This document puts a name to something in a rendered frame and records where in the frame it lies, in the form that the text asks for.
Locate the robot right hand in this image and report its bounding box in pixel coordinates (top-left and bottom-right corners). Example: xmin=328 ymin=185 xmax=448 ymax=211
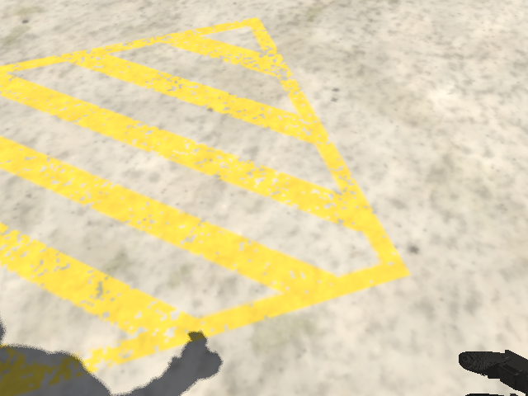
xmin=459 ymin=350 xmax=528 ymax=396

